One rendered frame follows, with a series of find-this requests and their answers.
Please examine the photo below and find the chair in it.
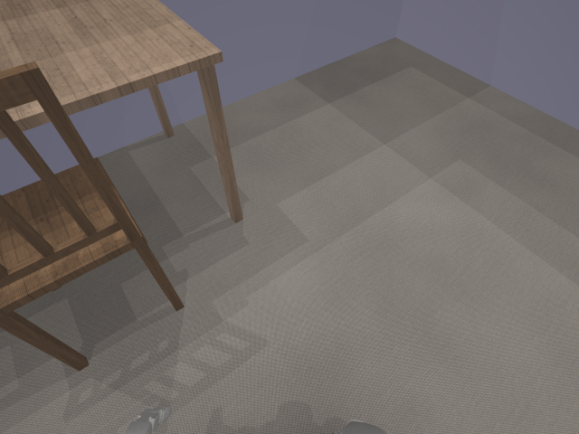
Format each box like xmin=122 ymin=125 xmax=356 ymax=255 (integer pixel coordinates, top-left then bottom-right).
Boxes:
xmin=0 ymin=61 xmax=185 ymax=371

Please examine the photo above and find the table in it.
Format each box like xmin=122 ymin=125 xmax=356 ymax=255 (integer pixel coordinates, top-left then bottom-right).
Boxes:
xmin=0 ymin=0 xmax=243 ymax=223

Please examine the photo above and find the robot left hand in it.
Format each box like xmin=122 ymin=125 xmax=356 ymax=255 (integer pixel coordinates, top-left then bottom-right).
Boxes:
xmin=123 ymin=405 xmax=171 ymax=434

